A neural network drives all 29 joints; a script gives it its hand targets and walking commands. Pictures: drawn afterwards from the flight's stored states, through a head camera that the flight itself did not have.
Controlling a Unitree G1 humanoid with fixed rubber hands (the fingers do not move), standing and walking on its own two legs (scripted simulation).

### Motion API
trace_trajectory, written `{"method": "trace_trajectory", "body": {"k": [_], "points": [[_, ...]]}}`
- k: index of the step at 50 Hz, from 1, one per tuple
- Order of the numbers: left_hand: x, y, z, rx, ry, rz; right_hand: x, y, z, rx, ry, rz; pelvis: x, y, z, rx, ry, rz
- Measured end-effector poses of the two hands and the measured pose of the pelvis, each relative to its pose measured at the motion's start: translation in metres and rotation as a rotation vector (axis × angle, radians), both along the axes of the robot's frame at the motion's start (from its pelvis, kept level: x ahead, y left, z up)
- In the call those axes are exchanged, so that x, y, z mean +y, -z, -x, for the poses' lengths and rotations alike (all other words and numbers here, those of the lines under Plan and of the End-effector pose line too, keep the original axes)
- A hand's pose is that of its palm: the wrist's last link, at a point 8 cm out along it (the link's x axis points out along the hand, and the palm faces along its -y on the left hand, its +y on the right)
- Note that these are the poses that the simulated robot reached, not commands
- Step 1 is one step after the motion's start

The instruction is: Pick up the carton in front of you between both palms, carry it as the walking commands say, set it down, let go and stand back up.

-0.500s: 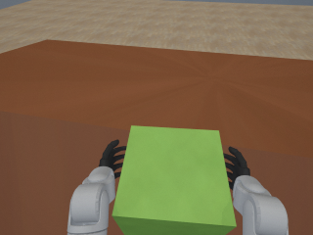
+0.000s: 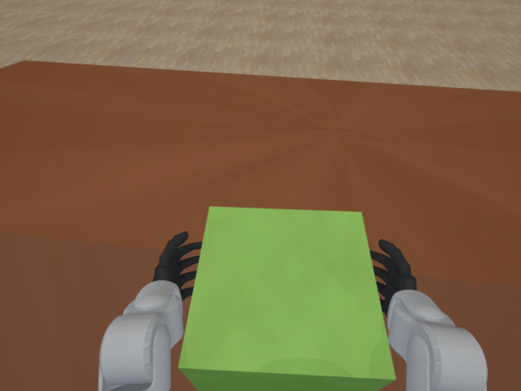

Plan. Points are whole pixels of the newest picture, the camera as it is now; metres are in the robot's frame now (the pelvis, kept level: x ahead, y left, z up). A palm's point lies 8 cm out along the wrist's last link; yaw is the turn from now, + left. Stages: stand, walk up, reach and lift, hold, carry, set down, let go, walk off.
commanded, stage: carry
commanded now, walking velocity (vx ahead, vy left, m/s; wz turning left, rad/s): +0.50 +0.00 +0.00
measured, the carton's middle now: (280, 314) +0.25 -0.01 +0.02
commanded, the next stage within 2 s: none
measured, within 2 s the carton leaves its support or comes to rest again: neither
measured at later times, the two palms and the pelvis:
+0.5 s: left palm (202, 153) +0.56 +0.13 +0.08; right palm (345, 151) +0.58 -0.17 +0.07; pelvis +0.34 -0.03 +0.00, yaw +4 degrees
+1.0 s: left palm (201, 62) +0.97 +0.18 +0.10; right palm (303, 62) +0.97 -0.12 +0.11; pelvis +0.66 +0.03 -0.01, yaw +2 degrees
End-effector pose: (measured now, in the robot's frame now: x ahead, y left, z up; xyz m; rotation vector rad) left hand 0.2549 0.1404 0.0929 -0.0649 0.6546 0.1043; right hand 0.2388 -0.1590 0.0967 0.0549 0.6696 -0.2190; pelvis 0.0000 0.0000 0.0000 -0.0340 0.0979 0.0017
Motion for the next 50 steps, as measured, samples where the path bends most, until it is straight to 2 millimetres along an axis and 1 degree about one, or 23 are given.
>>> {"method": "trace_trajectory", "body": {"k": [2, 5, 9, 10, 12, 14, 17, 19, 23, 28, 31, 34, 35, 37, 39, 43, 46, 50], "points": [[0.000, 0.002, -0.024, -0.008, -0.016, -0.001, 0.000, 0.001, -0.030, -0.008, -0.016, 0.000, -0.004, 0.003, -0.028, -0.005, -0.004, -0.001], [-0.002, 0.010, -0.061, -0.009, -0.045, -0.010, -0.002, 0.010, -0.077, -0.009, -0.047, -0.006, -0.012, 0.011, -0.074, -0.014, -0.011, -0.008], [-0.009, 0.028, -0.119, -0.011, -0.086, -0.030, -0.009, 0.035, -0.146, -0.011, -0.090, -0.023, -0.028, 0.033, -0.141, -0.041, -0.042, -0.013], [-0.010, 0.033, -0.132, 0.001, -0.094, -0.040, -0.010, 0.042, -0.163, 0.000, -0.099, -0.032, -0.031, 0.036, -0.155, -0.044, -0.049, -0.003], [-0.011, 0.040, -0.155, 0.049, -0.115, -0.044, -0.011, 0.050, -0.191, 0.048, -0.120, -0.035, -0.037, 0.032, -0.178, -0.039, -0.062, -0.008], [-0.011, 0.042, -0.172, 0.091, -0.138, -0.039, -0.010, 0.052, -0.215, 0.090, -0.144, -0.030, -0.041, 0.023, -0.200, -0.032, -0.075, -0.022], [-0.009, 0.036, -0.199, 0.110, -0.165, -0.036, -0.008, 0.047, -0.250, 0.108, -0.170, -0.028, -0.045, 0.010, -0.234, -0.021, -0.081, -0.040], [-0.009, 0.029, -0.221, 0.098, -0.172, -0.039, -0.007, 0.041, -0.273, 0.096, -0.177, -0.030, -0.045, 0.004, -0.259, -0.016, -0.077, -0.053], [-0.008, 0.015, -0.274, 0.051, -0.158, -0.040, -0.007, 0.029, -0.320, 0.049, -0.161, -0.033, -0.040, -0.002, -0.312, -0.014, -0.066, -0.066], [-0.002, 0.004, -0.350, -0.025, -0.118, -0.037, -0.002, 0.015, -0.385, -0.027, -0.119, -0.031, -0.025, 0.005, -0.385, -0.025, -0.056, -0.058], [0.008, 0.005, -0.401, -0.065, -0.102, -0.025, 0.008, 0.012, -0.431, -0.066, -0.104, -0.019, -0.013, 0.016, -0.432, -0.034, -0.046, -0.047], [0.022, 0.014, -0.458, -0.098, -0.087, -0.008, 0.021, 0.016, -0.484, -0.099, -0.093, 0.001, 0.003, 0.035, -0.481, -0.053, -0.024, -0.048], [0.026, 0.018, -0.476, -0.092, -0.083, 0.002, 0.025, 0.018, -0.501, -0.093, -0.090, 0.010, 0.007, 0.037, -0.495, -0.054, -0.018, -0.058], [0.031, 0.021, -0.510, -0.055, -0.071, 0.010, 0.030, 0.020, -0.530, -0.057, -0.074, 0.011, 0.015, 0.035, -0.516, -0.050, -0.010, -0.052], [0.033, 0.019, -0.540, -0.024, -0.058, 0.013, 0.032, 0.019, -0.555, -0.025, -0.053, 0.003, 0.021, 0.027, -0.536, -0.045, -0.003, -0.040], [0.037, 0.008, -0.601, -0.012, -0.047, 0.024, 0.036, 0.008, -0.610, -0.015, -0.025, -0.009, 0.029, 0.013, -0.578, -0.033, -0.007, -0.023], [0.040, -0.002, -0.648, -0.031, -0.056, 0.028, 0.039, -0.002, -0.659, -0.034, -0.025, -0.018, 0.030, 0.007, -0.613, -0.026, -0.015, -0.016], [0.044, -0.011, -0.714, -0.050, -0.064, 0.005, 0.043, -0.010, -0.732, -0.051, -0.060, -0.004, 0.028, 0.005, -0.664, -0.019, -0.026, -0.017]]}}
